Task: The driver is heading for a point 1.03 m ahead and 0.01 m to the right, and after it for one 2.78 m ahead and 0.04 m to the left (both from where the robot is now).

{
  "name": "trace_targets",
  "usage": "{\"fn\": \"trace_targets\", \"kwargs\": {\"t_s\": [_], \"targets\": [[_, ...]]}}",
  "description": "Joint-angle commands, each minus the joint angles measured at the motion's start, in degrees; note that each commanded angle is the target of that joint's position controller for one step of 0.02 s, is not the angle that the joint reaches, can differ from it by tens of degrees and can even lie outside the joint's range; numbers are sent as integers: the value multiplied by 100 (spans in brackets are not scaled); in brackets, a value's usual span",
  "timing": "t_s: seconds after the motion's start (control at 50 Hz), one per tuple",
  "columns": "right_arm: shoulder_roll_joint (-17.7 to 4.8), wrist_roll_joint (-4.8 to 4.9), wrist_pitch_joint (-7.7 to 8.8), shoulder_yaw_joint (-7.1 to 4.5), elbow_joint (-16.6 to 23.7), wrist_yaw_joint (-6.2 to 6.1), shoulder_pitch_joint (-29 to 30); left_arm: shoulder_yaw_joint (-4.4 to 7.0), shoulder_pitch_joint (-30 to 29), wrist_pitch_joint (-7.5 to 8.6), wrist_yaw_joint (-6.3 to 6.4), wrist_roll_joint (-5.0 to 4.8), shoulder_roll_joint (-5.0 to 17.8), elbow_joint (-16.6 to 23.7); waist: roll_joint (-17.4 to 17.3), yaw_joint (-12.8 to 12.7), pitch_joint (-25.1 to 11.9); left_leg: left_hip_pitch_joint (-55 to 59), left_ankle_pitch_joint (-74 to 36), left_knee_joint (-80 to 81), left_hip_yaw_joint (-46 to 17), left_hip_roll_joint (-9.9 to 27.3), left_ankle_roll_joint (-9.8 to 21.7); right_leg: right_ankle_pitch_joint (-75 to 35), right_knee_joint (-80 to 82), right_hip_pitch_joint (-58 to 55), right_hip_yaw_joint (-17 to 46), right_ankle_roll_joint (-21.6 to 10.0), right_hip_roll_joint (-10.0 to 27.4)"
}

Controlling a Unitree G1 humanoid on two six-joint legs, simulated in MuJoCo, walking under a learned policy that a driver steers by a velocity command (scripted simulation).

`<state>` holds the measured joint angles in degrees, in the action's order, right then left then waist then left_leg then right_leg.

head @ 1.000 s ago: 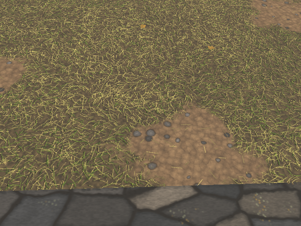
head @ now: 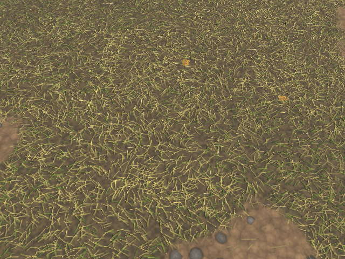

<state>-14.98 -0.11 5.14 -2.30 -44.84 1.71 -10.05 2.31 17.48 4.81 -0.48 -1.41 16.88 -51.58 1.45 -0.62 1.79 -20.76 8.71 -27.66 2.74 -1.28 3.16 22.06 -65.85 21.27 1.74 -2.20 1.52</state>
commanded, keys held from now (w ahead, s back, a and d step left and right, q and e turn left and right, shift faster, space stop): w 0.20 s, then no key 0.80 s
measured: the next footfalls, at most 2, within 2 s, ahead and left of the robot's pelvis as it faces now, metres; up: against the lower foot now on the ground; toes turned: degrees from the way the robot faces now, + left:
right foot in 0.38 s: +0.39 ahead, -0.14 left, +0.00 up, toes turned -2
left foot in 0.72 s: +0.35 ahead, +0.10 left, +0.00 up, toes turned +2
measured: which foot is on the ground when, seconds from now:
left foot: down 0.00-0.40, up 0.42-0.70, down 0.72-1.00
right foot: up 0.00-0.36, down 0.38-1.00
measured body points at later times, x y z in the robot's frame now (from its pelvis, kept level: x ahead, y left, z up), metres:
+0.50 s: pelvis +0.24 -0.04 -0.01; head +0.27 -0.06 +0.44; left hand +0.41 +0.20 -0.11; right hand +0.27 -0.32 -0.15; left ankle +0.12 +0.09 -0.67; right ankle +0.35 -0.14 -0.74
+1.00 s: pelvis +0.31 -0.03 +0.00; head +0.32 -0.02 +0.45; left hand +0.40 +0.23 -0.14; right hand +0.37 -0.28 -0.14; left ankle +0.30 +0.10 -0.74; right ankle +0.35 -0.14 -0.74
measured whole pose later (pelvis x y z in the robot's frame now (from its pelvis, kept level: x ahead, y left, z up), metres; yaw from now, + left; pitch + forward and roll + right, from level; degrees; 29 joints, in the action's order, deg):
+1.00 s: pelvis +0.31 -0.03 +0.00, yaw +0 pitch -1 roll +0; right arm -12.5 -0.4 1.1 -1.8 -57.2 -2.0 -13.2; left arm 1.6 8.1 0.1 1.0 0.3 13.4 -58.4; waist 0.3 0.0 1.6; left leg -11.5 16.5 -28.8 -0.2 1.6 -1.1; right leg 11.7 -27.3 14.8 -1.8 -0.9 -0.4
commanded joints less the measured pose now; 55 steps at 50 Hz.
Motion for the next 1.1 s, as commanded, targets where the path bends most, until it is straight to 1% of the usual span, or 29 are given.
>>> {"fn": "trace_targets", "kwargs": {"t_s": [0.02,0.06,0.1,0.2,0.26,0.32,0.34,0.36,0.38,0.4,0.42,0.44,0.46,0.48,0.5,0.52,0.56,0.6,0.64,0.68,0.7,0.72,0.74,0.76,0.78,0.8,0.88,0.96,1.1], "targets": [[-607,-53,84,-157,178,1,-320,146,-80,45,24,46,490,418,-600,71,-481,1543,-747,1631,-1882,1482,992,-585,62,1378,267,25,609],[-693,-2,140,-183,86,2,-379,118,-55,-67,41,70,317,404,-555,-26,-362,1274,-1065,1859,-1533,1434,1070,-766,388,1346,198,122,647],[-822,5,140,-222,-19,-45,-511,112,-439,-105,56,117,298,544,-456,25,-166,1262,-1234,2027,-1311,1428,1110,-1217,948,1671,177,235,679],[-935,52,61,-239,-247,-150,-859,58,-1390,-33,-17,109,158,784,-484,311,73,1351,-1056,2157,-701,1159,849,-2660,2680,1551,-23,274,488],[-944,45,-28,-225,-453,-191,-1118,31,-1845,31,-91,129,120,927,-480,449,159,1541,-2022,1807,-496,1158,746,-2944,3337,1180,-182,235,230],[-979,62,-136,-235,-563,-236,-1080,81,-1800,84,-178,148,278,955,-653,308,-52,2028,-2648,1208,-570,1316,556,-2668,3687,875,-87,26,89],[-1021,70,-162,-251,-569,-252,-977,123,-1581,93,-184,170,393,887,-699,161,-183,2141,-2855,940,-620,1331,471,-2536,3788,600,-86,-59,26],[-1041,87,-188,-257,-547,-271,-805,182,-1114,107,-169,208,506,723,-678,-114,-410,2141,-3241,441,-556,1194,344,-2691,4030,-4,-185,-167,-100],[-937,52,-196,-221,-539,-275,-895,274,-561,127,-129,258,763,529,-437,-305,-806,1946,-3083,-377,-398,846,132,-3808,4194,-938,-167,-308,8],[-605,-110,-151,-96,-452,-258,-1320,338,-71,110,-81,375,1178,452,380,-203,-1665,720,-1185,-1835,-256,433,-144,-6183,3526,-2812,812,-790,1077],[-65,-79,-134,88,-683,-204,-2157,262,56,8,-66,331,1003,395,1408,-25,-2481,-629,2967,-3586,-398,-202,-490,-6959,3520,-4112,2266,-1792,2253],[-611,70,-156,-48,-799,-187,-2020,200,162,-71,-100,177,694,373,832,-247,-2626,-783,3284,-4119,-1015,-74,-510,-5588,3870,-3712,2474,-1779,2082],[-852,189,-209,-128,-630,-212,-1422,172,-326,-102,-93,115,631,432,552,-197,-1776,-1158,2982,-4199,-867,152,-515,-4592,4189,-2937,2003,-1534,1847],[-804,154,-296,-138,-557,-279,-1045,103,-810,-116,-71,140,447,499,249,-76,-1231,-1168,2597,-3940,-727,372,-563,-3860,4454,-2148,1650,-1327,1594],[-742,72,-403,-158,-533,-347,-913,56,-1156,-120,-54,190,322,526,222,80,-917,-875,2257,-3572,-737,557,-605,-3310,4704,-1378,1426,-1210,1472],[-642,33,-504,-150,-538,-394,-973,56,-1368,-134,-46,260,313,502,432,246,-777,-380,2001,-3131,-719,648,-634,-2875,4941,-746,1201,-1103,1290],[-407,8,-591,-106,-623,-460,-1125,67,-1559,-144,-30,347,327,440,640,369,-731,285,1808,-2325,-521,554,-656,-2733,5119,-170,771,-1069,1043],[-353,-13,-615,-80,-660,-474,-1064,83,-1505,-152,8,320,375,343,616,317,-895,670,1330,-1642,-459,530,-616,-2462,5157,-158,651,-1085,1016],[-389,-25,-647,-95,-703,-450,-978,83,-1512,-204,47,249,425,259,513,318,-899,1040,641,-1043,-382,493,-550,-1387,5228,-56,638,-994,990],[-377,-98,-662,-102,-742,-416,-887,42,-1537,-267,65,188,352,183,425,369,-653,1455,156,-374,-264,396,-419,93,5271,273,592,-702,795],[-416,-159,-663,-104,-707,-413,-793,-5,-1414,-283,64,185,228,93,330,355,-456,1514,58,-49,-380,494,-323,672,5272,393,582,-455,665],[-555,-174,-650,-110,-628,-429,-683,-27,-1289,-300,64,204,185,24,144,262,-194,1358,161,368,-679,767,-191,893,5109,412,511,-212,487],[-956,-88,-639,-204,-668,-446,-521,15,-1054,-323,78,205,237,9,-473,-60,60,720,1050,391,-695,758,-53,613,4993,185,184,-34,135],[-759,-68,-583,-187,-722,-422,-450,16,-1149,-350,119,229,279,-21,-644,22,153,127,1691,613,-678,648,-73,161,4710,-367,10,53,26],[-542,-103,-517,-130,-762,-409,-389,23,-1142,-369,146,215,276,-42,-724,-12,137,-55,1692,758,-679,633,-168,-174,4537,-670,-16,34,31],[-476,-114,-460,-112,-787,-397,-303,13,-1082,-389,171,206,223,-99,-772,-53,91,-49,1398,791,-660,614,-261,-428,4441,-824,-26,-12,51],[-454,-34,-332,-99,-933,-378,-408,14,-985,-391,163,202,192,-294,-514,3,-193,482,270,532,-574,561,-312,-1326,4256,-951,-91,-72,40],[-458,-21,-351,-86,-1056,-390,-479,22,-1036,-408,153,161,198,-436,-308,69,-327,740,-323,387,-501,514,-273,-1928,4140,-1072,-113,-57,50],[-403,-11,-406,-63,-1225,-393,-462,35,-990,-486,201,137,234,-688,-153,65,-302,858,-626,377,-420,448,-256,-2279,4071,-1226,-115,-26,66]]}}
